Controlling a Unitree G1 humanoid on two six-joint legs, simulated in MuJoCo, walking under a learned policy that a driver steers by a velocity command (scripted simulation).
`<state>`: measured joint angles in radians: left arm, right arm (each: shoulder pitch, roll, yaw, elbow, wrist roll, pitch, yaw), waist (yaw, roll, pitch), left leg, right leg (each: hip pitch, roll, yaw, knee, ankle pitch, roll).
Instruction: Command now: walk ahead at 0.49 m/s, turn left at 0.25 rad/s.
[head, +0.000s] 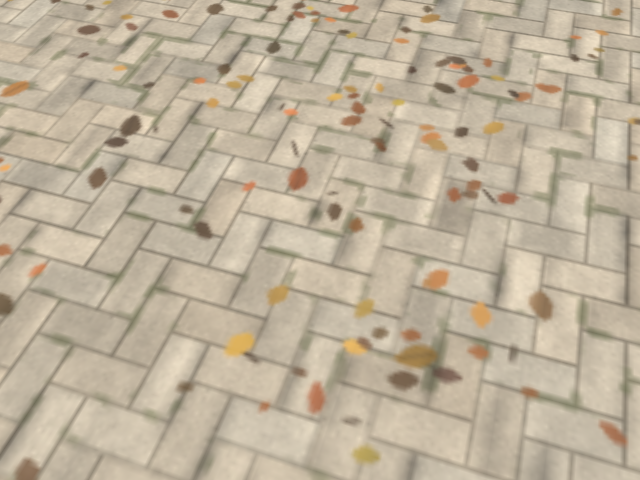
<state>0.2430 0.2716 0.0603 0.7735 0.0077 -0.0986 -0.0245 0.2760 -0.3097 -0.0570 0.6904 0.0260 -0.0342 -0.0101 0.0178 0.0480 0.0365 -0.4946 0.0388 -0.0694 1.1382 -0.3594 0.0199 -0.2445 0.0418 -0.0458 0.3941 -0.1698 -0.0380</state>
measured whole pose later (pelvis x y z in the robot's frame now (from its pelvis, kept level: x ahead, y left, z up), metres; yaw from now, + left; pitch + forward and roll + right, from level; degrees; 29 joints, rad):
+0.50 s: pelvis +0.27 +0.08 +0.01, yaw +1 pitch +1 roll +0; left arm 0.21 0.32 0.05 0.80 -0.02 -0.07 -0.02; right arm 0.31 -0.27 -0.04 0.73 -0.01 -0.08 0.02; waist -0.02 -0.05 0.03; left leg -0.20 -0.05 0.06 0.35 -0.17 0.07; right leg -0.57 -0.09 0.03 1.08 -0.25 -0.01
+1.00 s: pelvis +0.56 +0.01 +0.00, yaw -15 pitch +1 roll +0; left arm 0.24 0.30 0.07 0.71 -0.01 -0.05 -0.03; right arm 0.22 -0.30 -0.04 0.73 0.00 -0.11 0.00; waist 0.01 0.01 0.06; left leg -0.47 0.06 -0.06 1.16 -0.36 -0.01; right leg -0.32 0.11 0.02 0.45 -0.16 -0.11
